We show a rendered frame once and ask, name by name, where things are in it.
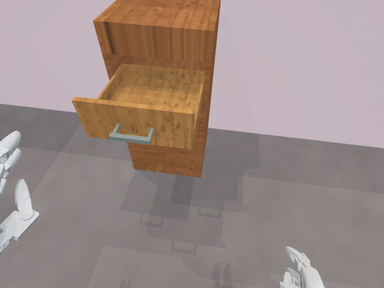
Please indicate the cabinet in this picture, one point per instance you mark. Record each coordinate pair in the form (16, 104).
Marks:
(180, 34)

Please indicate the drawer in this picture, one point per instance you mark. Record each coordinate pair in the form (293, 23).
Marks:
(139, 97)

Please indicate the right robot hand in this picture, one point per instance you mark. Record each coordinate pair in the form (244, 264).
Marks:
(308, 277)

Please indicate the left robot hand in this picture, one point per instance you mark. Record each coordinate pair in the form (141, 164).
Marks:
(17, 223)

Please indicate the handle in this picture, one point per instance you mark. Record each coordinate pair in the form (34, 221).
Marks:
(131, 138)

